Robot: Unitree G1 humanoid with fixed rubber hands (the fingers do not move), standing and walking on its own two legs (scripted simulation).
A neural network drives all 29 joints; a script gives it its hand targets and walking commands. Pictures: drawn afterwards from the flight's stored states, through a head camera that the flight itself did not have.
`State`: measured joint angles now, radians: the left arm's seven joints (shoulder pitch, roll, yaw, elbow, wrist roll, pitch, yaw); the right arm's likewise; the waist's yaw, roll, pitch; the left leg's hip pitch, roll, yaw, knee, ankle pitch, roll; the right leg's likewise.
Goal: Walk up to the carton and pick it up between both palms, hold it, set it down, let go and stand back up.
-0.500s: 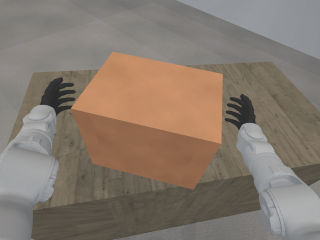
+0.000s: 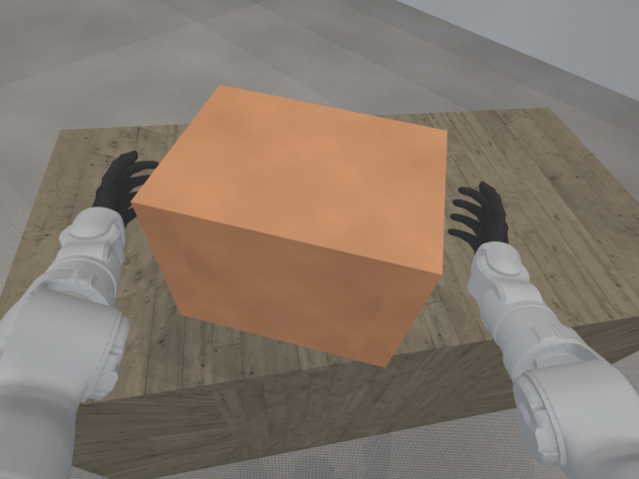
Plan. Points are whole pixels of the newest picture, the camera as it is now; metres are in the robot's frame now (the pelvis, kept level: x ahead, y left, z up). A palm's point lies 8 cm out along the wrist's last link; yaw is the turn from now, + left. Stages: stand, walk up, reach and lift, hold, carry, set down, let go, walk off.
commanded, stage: reach and lift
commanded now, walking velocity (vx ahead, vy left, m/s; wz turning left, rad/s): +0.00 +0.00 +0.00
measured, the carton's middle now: (304, 229) +0.46 -0.05 +0.04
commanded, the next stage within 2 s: none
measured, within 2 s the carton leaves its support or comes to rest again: leaves its support in 1.66 s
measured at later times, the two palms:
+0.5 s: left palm (130, 210) +0.48 +0.17 +0.08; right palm (461, 241) +0.37 -0.25 +0.08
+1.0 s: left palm (133, 213) +0.48 +0.17 +0.08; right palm (460, 239) +0.38 -0.25 +0.08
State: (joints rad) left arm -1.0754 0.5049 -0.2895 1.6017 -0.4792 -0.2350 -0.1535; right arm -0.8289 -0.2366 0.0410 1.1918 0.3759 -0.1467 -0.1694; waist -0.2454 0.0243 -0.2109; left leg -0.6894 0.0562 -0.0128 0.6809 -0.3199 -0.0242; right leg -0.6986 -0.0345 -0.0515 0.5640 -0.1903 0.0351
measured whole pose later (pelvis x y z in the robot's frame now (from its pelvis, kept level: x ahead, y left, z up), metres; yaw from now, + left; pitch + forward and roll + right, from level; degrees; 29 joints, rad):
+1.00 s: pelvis +0.00 +0.00 +0.00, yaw +1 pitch +19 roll -2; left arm -1.09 0.43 -0.24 1.60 -0.39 -0.23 -0.12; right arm -0.86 -0.13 -0.03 1.22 0.30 -0.16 -0.26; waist -0.24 0.01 -0.22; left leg -0.68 0.05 -0.02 0.65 -0.30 -0.03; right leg -0.69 -0.04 -0.06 0.54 -0.17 0.03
